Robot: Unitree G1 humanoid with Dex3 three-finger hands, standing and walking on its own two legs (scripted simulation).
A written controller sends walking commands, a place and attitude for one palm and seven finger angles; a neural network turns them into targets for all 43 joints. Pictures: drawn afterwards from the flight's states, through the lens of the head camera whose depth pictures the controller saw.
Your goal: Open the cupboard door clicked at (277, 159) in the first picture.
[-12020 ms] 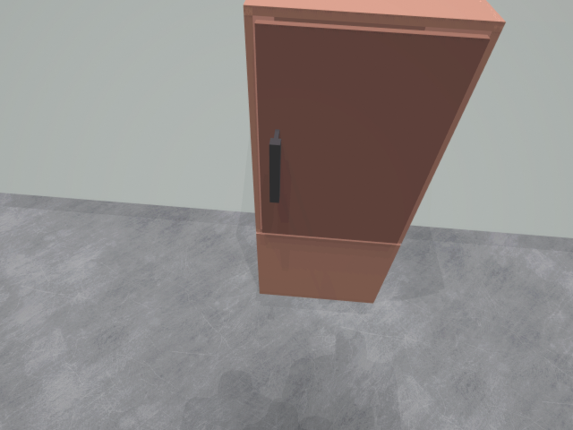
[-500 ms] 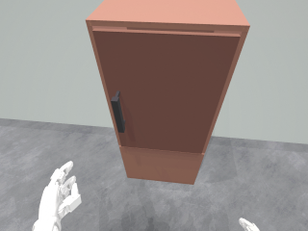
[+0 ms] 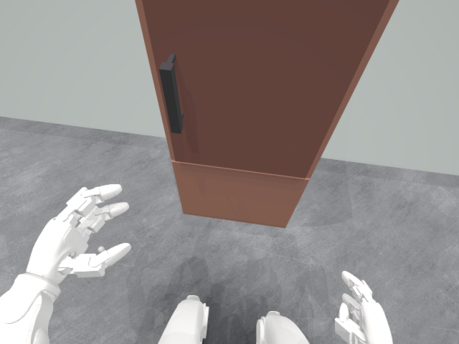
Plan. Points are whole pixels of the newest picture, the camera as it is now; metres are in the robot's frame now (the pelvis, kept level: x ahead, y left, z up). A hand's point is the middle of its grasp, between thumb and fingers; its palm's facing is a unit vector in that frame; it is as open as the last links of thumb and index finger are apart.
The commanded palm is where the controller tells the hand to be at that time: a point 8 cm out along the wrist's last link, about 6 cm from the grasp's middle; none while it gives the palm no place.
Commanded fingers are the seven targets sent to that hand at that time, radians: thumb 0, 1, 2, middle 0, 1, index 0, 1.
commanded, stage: raise the hand with hooked fingers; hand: left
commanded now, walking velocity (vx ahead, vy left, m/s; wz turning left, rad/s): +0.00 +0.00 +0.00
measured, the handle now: (174, 95) +0.60 +0.17 +0.05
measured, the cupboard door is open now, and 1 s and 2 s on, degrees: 0 0 0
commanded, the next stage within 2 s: move the hooked fingers beside the handle in 1.42 s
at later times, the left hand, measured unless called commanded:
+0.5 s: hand (61, 226) +0.27 +0.28 +0.06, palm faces -0.05 -1.00 -0.05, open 13.1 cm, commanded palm +0.26 +0.33 +0.06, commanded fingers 0.00 -0.50 0.30 -0.30 -1.20 -0.30 -1.20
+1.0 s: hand (63, 204) +0.31 +0.29 +0.07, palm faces -0.07 -1.00 -0.04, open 14.0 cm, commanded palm +0.29 +0.34 +0.07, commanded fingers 0.00 -0.50 0.30 -0.30 -1.20 -0.30 -1.20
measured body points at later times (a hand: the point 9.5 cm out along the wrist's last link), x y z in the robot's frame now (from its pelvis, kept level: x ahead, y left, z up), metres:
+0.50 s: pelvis +0.01 +0.04 +0.02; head +0.09 +0.08 +0.46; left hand +0.27 +0.34 +0.07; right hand +0.19 -0.20 -0.04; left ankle +0.06 +0.12 -0.63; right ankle +0.03 -0.09 -0.63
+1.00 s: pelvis +0.02 +0.02 +0.02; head +0.10 +0.04 +0.46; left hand +0.30 +0.35 +0.07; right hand +0.17 -0.23 -0.06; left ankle +0.06 +0.12 -0.63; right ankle +0.03 -0.10 -0.63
